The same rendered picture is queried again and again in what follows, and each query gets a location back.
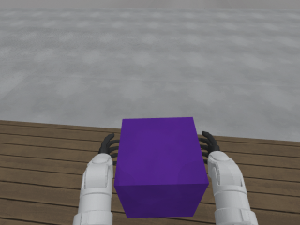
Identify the right robot forearm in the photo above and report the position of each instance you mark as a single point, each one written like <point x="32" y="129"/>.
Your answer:
<point x="229" y="190"/>

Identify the carton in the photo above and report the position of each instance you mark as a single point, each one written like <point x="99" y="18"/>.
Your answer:
<point x="160" y="172"/>

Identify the robot right hand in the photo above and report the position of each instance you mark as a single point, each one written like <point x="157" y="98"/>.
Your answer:
<point x="211" y="146"/>

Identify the left robot forearm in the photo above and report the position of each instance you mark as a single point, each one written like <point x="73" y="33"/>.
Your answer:
<point x="96" y="192"/>

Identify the robot left hand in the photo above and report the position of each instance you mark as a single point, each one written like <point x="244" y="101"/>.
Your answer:
<point x="106" y="149"/>

